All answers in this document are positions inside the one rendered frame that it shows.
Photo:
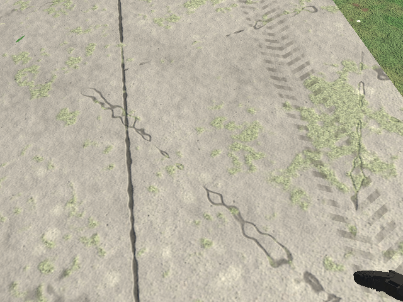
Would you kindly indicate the robot right hand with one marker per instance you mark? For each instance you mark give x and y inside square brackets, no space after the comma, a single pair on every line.
[389,282]

